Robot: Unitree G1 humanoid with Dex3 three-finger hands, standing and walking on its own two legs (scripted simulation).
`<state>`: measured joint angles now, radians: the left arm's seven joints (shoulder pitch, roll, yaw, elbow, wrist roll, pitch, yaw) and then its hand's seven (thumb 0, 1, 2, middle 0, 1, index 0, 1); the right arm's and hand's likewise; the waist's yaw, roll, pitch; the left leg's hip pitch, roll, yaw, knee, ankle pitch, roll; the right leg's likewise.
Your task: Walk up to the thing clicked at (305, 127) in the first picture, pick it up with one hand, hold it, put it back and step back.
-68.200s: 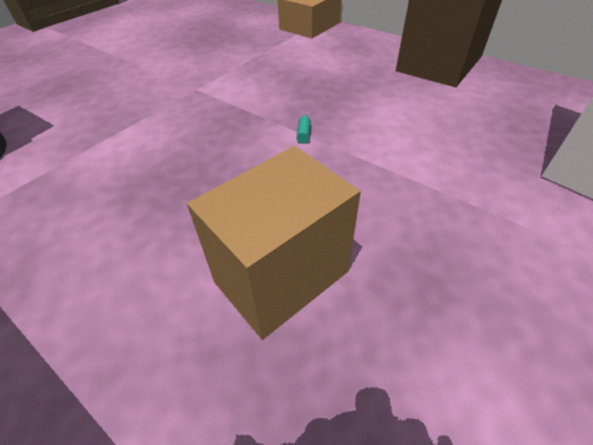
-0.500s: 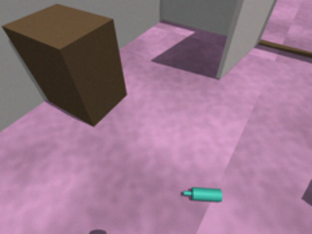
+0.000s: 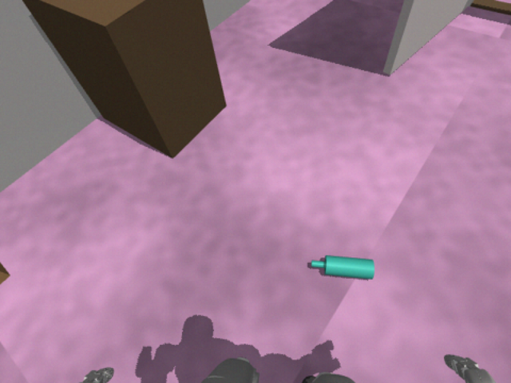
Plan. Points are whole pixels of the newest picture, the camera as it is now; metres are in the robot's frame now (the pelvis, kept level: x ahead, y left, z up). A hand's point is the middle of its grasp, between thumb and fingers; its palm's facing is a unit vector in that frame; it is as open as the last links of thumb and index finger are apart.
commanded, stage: step back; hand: right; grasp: from above
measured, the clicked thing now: (341, 266) +0.53 -0.23 -0.73
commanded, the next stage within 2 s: none
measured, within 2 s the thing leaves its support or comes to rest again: neither
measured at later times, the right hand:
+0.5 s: hand out of the picture +0.01 -0.24 -0.14, palm faces +0.02 +0.92 -0.40, open 7.3 cm
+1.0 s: hand out of the picture -0.21 -0.25 -0.17, palm faces -0.02 +0.92 -0.39, open 7.3 cm
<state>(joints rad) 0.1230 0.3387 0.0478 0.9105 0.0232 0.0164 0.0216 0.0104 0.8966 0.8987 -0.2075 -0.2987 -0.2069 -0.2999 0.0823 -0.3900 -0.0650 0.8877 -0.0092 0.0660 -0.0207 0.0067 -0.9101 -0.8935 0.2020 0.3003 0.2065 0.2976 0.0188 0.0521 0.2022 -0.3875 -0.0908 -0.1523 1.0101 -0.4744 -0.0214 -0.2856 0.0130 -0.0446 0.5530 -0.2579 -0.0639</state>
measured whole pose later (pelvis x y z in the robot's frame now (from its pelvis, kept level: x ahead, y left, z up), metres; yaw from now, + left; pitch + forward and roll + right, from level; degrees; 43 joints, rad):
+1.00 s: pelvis -0.29 +0.03 -0.01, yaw +2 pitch -2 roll +1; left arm 0.07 0.37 0.05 0.79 0.03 0.02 0.01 0.01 0.90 0.90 -0.21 -0.30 -0.21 -0.30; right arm 0.20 -0.41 -0.09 0.86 -0.02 0.07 0.00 0.01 -0.91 -0.89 0.20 0.30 0.21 0.30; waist -0.03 0.03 0.19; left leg -0.26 -0.03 -0.08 0.79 -0.47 -0.03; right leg -0.39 -0.05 -0.03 0.61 -0.18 -0.01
